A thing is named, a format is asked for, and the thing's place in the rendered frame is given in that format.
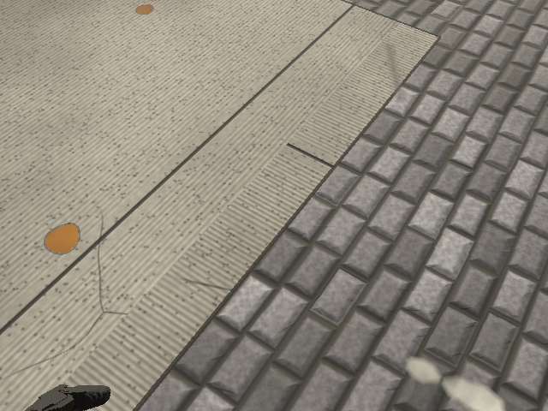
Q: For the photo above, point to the left robot hand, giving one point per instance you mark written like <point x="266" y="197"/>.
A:
<point x="78" y="398"/>

